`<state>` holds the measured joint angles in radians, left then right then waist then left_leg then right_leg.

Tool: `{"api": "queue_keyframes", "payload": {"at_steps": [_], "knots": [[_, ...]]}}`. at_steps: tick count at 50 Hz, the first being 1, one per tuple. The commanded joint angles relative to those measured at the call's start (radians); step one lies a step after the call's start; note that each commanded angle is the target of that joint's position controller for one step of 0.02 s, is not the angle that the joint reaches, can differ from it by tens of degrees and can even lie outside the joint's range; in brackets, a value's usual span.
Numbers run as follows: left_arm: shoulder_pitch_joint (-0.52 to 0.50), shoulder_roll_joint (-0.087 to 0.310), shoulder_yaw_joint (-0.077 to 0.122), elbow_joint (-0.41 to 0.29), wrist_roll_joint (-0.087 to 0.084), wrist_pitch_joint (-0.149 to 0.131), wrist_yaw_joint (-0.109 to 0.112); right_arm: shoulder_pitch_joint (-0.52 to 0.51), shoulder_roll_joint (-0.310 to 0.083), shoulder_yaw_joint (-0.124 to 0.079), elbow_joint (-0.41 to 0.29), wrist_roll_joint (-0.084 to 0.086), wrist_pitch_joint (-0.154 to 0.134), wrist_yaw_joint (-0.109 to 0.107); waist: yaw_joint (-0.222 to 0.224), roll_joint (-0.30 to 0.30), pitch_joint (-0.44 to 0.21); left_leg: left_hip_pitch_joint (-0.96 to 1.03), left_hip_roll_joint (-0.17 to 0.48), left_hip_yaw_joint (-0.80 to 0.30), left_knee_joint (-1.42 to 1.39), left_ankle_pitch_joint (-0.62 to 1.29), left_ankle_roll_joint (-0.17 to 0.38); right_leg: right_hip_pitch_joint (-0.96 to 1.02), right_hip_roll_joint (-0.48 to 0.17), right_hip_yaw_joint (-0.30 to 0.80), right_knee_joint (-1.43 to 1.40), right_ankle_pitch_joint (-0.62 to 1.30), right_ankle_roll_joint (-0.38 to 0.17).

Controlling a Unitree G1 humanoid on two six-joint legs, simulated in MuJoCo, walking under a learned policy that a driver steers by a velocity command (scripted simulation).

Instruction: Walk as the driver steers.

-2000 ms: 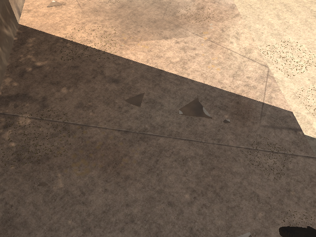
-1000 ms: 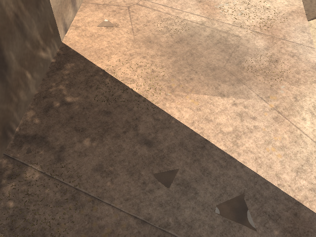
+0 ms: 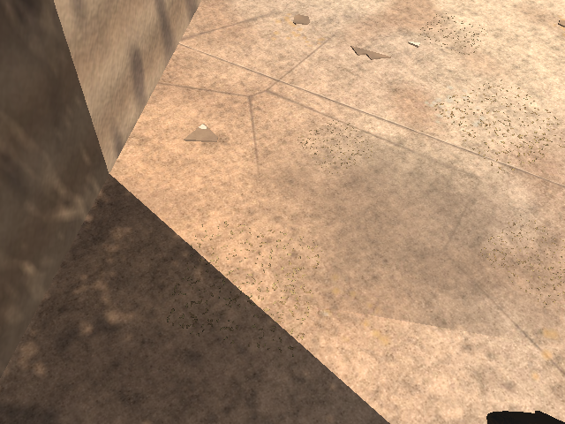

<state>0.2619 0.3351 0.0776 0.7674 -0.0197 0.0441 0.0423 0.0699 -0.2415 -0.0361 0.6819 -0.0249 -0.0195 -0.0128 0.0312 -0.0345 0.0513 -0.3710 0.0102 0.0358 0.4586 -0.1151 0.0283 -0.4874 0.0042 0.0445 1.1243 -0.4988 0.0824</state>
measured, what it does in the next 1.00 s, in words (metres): steps on the spot, turning right: right foot, then left foot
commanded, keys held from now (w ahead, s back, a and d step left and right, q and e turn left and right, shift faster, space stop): e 0.64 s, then no key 0.36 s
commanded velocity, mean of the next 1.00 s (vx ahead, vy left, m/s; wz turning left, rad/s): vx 0.02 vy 0.00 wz -0.47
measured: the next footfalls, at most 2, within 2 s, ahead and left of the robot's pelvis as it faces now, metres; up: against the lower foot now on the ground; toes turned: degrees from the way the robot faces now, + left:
right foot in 0.26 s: +0.05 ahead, -0.14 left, +0.00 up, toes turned -12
left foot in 0.72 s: +0.12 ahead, +0.07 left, +0.00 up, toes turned -30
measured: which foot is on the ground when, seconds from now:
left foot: down 0.00-0.26, up 0.28-0.70, down 0.72-1.00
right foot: up 0.00-0.24, down 0.26-0.72, up 0.74-1.00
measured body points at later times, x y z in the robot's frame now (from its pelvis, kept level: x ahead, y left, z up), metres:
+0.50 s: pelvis +0.01 -0.04 +0.01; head +0.04 -0.08 +0.46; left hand +0.23 +0.19 -0.07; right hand +0.08 -0.37 -0.11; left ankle +0.08 +0.11 -0.66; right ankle +0.01 -0.13 -0.74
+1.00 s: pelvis +0.03 -0.02 +0.00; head +0.06 -0.02 +0.45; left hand +0.28 +0.17 -0.11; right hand +0.02 -0.31 -0.10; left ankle +0.09 +0.09 -0.74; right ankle -0.06 -0.14 -0.71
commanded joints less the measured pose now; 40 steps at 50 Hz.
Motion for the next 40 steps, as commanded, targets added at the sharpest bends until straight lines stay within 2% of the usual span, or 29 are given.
{"api": "queue_keyframes", "payload": {"at_steps": [1,5,8,9,11,12,13,14,15,16,17,18,19,21,23,26,31,33,35,36,37,38,39,40], "knots": [[0.085,0.054,0.022,-0.063,0.004,0.017,0.006,-0.019,-0.144,-0.043,-0.037,-0.006,-0.006,-0.012,0.001,0.191,-0.121,0.117,0.246,-0.160,-0.202,0.125,0.207,-0.018,-0.048,-0.012,-0.014,0.078,0.019],[0.006,0.034,0.008,-0.111,0.010,0.013,-0.016,-0.022,-0.179,-0.057,-0.015,0.005,0.002,-0.023,-0.023,0.168,-0.147,0.146,0.281,-0.105,-0.202,0.135,0.222,0.055,-0.079,-0.032,-0.205,0.138,-0.005],[-0.016,0.058,0.011,-0.131,0.008,0.017,-0.034,-0.010,-0.210,-0.068,0.003,0.015,0.011,-0.016,-0.030,0.170,-0.146,0.166,0.307,-0.085,-0.187,0.125,0.215,0.113,-0.072,-0.064,-0.308,0.143,-0.033],[-0.017,0.064,0.014,-0.136,0.008,0.019,-0.040,-0.009,-0.218,-0.071,0.009,0.022,0.014,-0.013,-0.027,0.172,-0.144,0.176,0.314,-0.081,-0.173,0.123,0.204,0.132,-0.068,-0.073,-0.352,0.146,-0.047],[0.020,0.065,0.020,-0.128,0.010,0.020,-0.049,-0.023,-0.225,-0.075,0.021,0.042,0.020,-0.012,0.008,0.161,-0.143,0.166,0.301,-0.042,-0.106,0.094,0.154,0.224,-0.043,-0.107,-0.521,0.236,-0.087],[0.047,0.081,0.030,-0.117,0.014,0.020,-0.048,0.008,-0.205,-0.072,0.038,0.048,0.024,-0.012,0.013,0.134,-0.142,0.128,0.270,-0.006,-0.040,0.026,0.103,0.297,-0.020,-0.102,-0.603,0.291,-0.118],[0.070,0.136,0.047,-0.117,0.016,0.019,-0.039,0.058,-0.162,-0.064,0.058,0.040,0.028,-0.007,0.005,-0.010,-0.116,0.018,0.195,0.080,0.132,-0.116,0.010,0.381,-0.093,0.040,-0.730,0.455,-0.173],[0.055,0.246,0.065,-0.152,0.012,0.020,-0.018,0.073,-0.109,-0.047,0.023,-0.013,0.029,0.001,-0.044,-0.322,-0.095,-0.266,0.036,0.150,0.442,-0.527,-0.105,0.484,-0.348,0.396,-0.756,0.769,-0.318],[0.060,0.245,0.061,-0.173,0.055,-0.003,-0.029,-0.053,-0.155,-0.062,-0.011,-0.003,0.024,-0.012,0.047,-0.232,-0.123,-0.311,-0.017,-0.031,0.611,-0.565,-0.101,0.364,-0.394,0.478,-0.815,0.673,-0.434],[0.017,0.218,0.054,-0.171,0.062,-0.025,-0.034,-0.071,-0.176,-0.072,-0.010,0.022,0.027,-0.019,0.022,-0.144,-0.099,-0.313,0.005,-0.078,0.671,-0.470,-0.081,0.339,-0.334,0.393,-0.830,0.575,-0.393],[-0.048,0.190,0.050,-0.176,0.041,-0.037,-0.031,-0.032,-0.177,-0.078,0.009,0.026,0.032,-0.026,-0.016,-0.103,-0.086,-0.319,0.016,-0.093,0.665,-0.373,-0.071,0.333,-0.282,0.331,-0.822,0.513,-0.332],[-0.083,0.151,0.037,-0.184,0.022,-0.039,-0.026,-0.007,-0.181,-0.082,0.034,0.018,0.037,-0.035,-0.028,-0.085,-0.095,-0.310,0.022,-0.099,0.663,-0.321,-0.076,0.337,-0.254,0.298,-0.813,0.507,-0.297],[-0.104,0.139,0.029,-0.190,0.015,-0.038,-0.019,0.010,-0.180,-0.084,0.039,0.010,0.037,-0.037,-0.041,-0.096,-0.102,-0.280,0.013,-0.097,0.680,-0.275,-0.086,0.320,-0.233,0.274,-0.806,0.555,-0.291],[-0.090,0.121,0.020,-0.195,0.020,-0.035,-0.011,0.025,-0.167,-0.083,0.040,0.019,0.029,-0.032,-0.045,-0.095,-0.135,-0.247,-0.007,-0.098,0.671,-0.226,-0.099,0.340,-0.209,0.257,-0.794,0.607,-0.295],[-0.068,0.127,0.024,-0.194,0.016,-0.032,-0.005,0.006,-0.149,-0.076,0.033,0.026,0.024,-0.029,-0.031,-0.092,-0.136,-0.253,-0.014,-0.106,0.562,-0.205,-0.109,0.385,-0.199,0.269,-0.781,0.606,-0.295],[-0.055,0.150,0.034,-0.198,0.013,-0.023,0.001,-0.024,-0.136,-0.067,0.023,0.027,0.017,-0.020,-0.011,-0.109,-0.130,-0.203,-0.026,-0.119,0.399,-0.205,-0.121,0.389,-0.190,0.311,-0.767,0.540,-0.301],[-0.078,0.163,0.042,-0.213,0.012,-0.009,-0.012,-0.010,-0.155,-0.068,0.021,0.037,0.003,0.000,-0.005,-0.133,-0.124,-0.062,-0.055,-0.126,0.234,-0.254,-0.108,0.328,-0.180,0.417,-0.745,0.551,-0.313],[-0.100,0.157,0.040,-0.218,0.006,-0.005,-0.015,0.020,-0.162,-0.069,0.026,0.039,-0.006,0.010,-0.017,-0.136,-0.141,-0.015,-0.054,-0.123,0.146,-0.240,-0.094,0.351,-0.175,0.450,-0.716,0.602,-0.302],[-0.127,0.136,0.032,-0.221,-0.005,0.001,-0.011,0.079,-0.158,-0.070,0.045,0.034,-0.014,0.018,-0.054,-0.121,-0.157,0.120,-0.040,-0.098,-0.071,-0.058,-0.065,0.323,-0.133,0.431,-0.663,0.586,-0.252],[-0.094,0.108,0.023,-0.214,-0.001,0.000,-0.008,0.091,-0.187,-0.076,0.045,0.022,-0.015,0.017,-0.043,-0.070,-0.168,0.222,0.042,-0.155,-0.119,0.054,-0.033,0.257,-0.090,0.394,-0.616,0.452,-0.201],[-0.029,0.051,0.006,-0.208,0.024,-0.004,-0.012,0.077,-0.248,-0.083,0.027,0.004,-0.009,0.011,0.007,0.160,-0.187,0.316,0.239,-0.350,-0.138,0.242,0.049,0.145,0.036,0.251,-0.422,0.124,-0.138],[-0.064,0.099,0.023,-0.234,0.015,-0.012,-0.006,0.069,-0.259,-0.082,0.035,-0.020,-0.007,0.014,-0.002,0.319,-0.116,0.243,0.360,-0.535,-0.159,0.319,0.228,-0.006,0.128,0.140,-0.271,-0.157,-0.086],[-0.049,0.170,0.044,-0.209,0.023,-0.017,-0.002,0.042,-0.219,-0.071,0.016,-0.008,-0.013,0.014,-0.015,0.221,-0.102,0.220,0.369,-0.517,-0.162,0.280,0.270,-0.017,0.082,0.163,-0.092,-0.149,-0.053],[-0.046,0.179,0.054,-0.189,0.016,-0.014,-0.003,0.014,-0.193,-0.063,0.014,0.005,-0.014,0.009,-0.003,0.179,-0.091,0.217,0.315,-0.437,-0.148,0.243,0.235,-0.029,0.080,0.164,-0.019,-0.090,-0.038]]}}
Velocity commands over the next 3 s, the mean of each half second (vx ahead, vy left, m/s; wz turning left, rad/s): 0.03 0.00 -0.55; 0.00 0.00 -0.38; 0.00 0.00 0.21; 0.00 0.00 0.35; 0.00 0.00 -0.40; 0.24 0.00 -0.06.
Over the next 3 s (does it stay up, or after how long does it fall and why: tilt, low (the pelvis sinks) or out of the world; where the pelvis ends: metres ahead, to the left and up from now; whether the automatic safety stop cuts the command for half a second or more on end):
stays up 0.14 -0.12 0.01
